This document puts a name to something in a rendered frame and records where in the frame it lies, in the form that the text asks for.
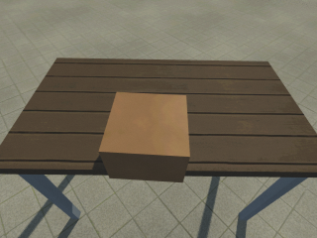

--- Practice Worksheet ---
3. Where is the carton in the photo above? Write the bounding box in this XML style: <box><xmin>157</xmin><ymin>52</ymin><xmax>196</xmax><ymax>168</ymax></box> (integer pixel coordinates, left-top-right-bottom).
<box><xmin>98</xmin><ymin>91</ymin><xmax>190</xmax><ymax>182</ymax></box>

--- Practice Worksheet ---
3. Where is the table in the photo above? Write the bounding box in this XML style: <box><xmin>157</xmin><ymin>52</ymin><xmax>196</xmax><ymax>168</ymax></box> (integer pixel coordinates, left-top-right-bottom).
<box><xmin>0</xmin><ymin>58</ymin><xmax>317</xmax><ymax>221</ymax></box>

